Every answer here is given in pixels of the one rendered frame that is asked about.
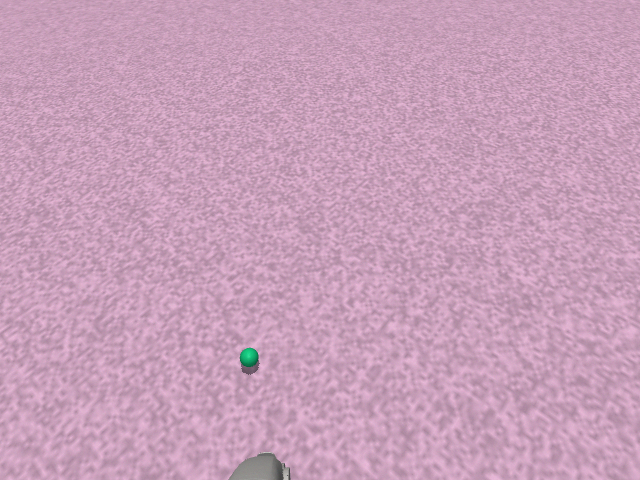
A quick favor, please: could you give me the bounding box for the ball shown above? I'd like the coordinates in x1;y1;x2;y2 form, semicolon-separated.
240;348;259;367

